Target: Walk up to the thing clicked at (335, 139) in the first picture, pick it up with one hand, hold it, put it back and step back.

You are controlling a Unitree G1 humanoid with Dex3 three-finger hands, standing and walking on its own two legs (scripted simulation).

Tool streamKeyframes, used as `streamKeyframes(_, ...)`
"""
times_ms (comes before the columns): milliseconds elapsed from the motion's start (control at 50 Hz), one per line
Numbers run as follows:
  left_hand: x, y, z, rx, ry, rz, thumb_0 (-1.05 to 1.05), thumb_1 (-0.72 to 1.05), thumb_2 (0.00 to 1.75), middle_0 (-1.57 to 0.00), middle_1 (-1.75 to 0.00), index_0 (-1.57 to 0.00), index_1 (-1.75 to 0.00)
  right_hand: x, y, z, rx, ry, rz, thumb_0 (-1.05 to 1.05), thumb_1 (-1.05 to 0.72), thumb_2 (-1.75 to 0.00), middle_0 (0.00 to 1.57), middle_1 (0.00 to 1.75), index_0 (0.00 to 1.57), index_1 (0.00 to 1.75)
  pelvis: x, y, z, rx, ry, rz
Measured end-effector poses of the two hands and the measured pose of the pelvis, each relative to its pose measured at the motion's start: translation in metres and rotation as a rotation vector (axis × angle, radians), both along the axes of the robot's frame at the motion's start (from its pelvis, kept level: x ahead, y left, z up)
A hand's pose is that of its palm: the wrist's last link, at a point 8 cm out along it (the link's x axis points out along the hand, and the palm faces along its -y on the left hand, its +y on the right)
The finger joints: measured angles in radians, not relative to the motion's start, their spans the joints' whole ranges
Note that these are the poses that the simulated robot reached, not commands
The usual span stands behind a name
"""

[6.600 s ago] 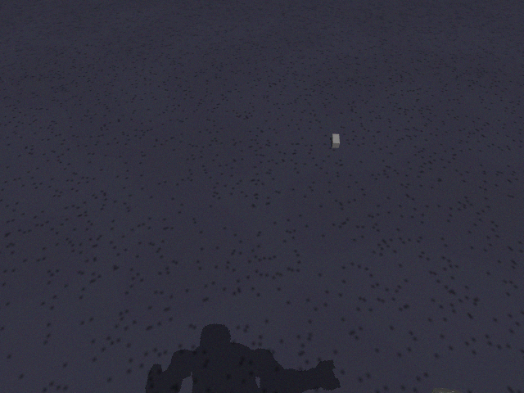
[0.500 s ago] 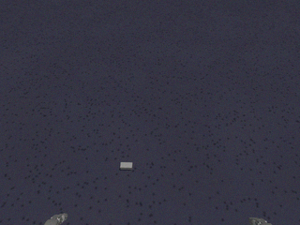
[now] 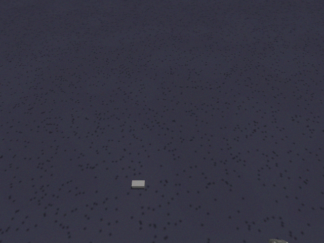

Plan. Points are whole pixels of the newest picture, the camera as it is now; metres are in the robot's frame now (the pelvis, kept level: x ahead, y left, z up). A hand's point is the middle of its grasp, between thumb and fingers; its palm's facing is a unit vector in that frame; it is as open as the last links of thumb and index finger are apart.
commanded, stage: stand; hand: left
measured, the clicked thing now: (138, 184) +0.54 +0.20 -0.77
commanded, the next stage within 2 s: none
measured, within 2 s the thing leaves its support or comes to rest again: neither
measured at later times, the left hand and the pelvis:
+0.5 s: hand out of the picture +0.08 +0.24 -0.15, palm faces -0.01 -0.94 -0.35, open 7.4 cm; pelvis +0.00 -0.01 +0.00, yaw +0 degrees
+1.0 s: hand out of the picture +0.08 +0.24 -0.15, palm faces -0.02 -0.94 -0.35, open 7.4 cm; pelvis +0.00 -0.01 +0.00, yaw -1 degrees
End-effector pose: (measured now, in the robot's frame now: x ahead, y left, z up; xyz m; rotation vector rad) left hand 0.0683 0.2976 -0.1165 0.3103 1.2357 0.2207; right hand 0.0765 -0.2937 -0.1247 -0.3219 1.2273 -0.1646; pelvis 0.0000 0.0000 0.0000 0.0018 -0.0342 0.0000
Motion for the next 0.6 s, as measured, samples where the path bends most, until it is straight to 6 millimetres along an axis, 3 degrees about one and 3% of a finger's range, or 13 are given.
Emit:
streamKeyframes(320, 0.007, -0.008, 0.001, -0.002, -0.023, -0.012, 0.0, 0.9, 0.89, -0.2, -0.3, -0.2, -0.3, -0.005, -0.009, 0.002, -0.01, -0.009, -0.008, 0.0, -0.9, -0.9, 0.21, 0.3, 0.2, 0.3, -0.001, -0.006, 0.0, 0.001, -0.007, -0.006)
streamKeyframes(600, 0.0, -0.011, 0.0, 0.003, -0.003, -0.011, 0.0, 0.9, 0.89, -0.2, -0.3, -0.2, -0.3, -0.016, -0.014, -0.001, -0.007, 0.021, -0.016, 0.0, -0.9, -0.9, 0.21, 0.3, 0.2, 0.3, -0.001, -0.011, 0.0, -0.001, -0.002, -0.007)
